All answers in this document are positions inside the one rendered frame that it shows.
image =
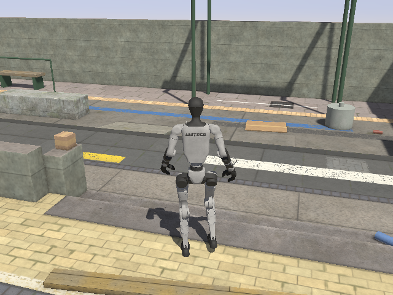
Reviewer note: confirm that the robot left shin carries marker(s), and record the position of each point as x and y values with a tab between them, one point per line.
184	225

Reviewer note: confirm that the robot right forearm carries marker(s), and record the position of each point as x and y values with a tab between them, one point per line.
227	162

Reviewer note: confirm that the right robot upper arm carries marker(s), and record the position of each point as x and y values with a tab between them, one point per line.
215	130

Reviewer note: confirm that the left robot upper arm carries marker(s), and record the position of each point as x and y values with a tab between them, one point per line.
173	138

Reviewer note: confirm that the left robot foot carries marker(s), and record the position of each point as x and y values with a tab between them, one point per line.
185	251

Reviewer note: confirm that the robot left forearm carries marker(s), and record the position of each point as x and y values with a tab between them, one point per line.
166	160

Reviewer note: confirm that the left robot hand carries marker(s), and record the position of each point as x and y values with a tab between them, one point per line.
163	169

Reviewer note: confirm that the right robot hand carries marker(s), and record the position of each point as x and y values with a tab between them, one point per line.
233	173

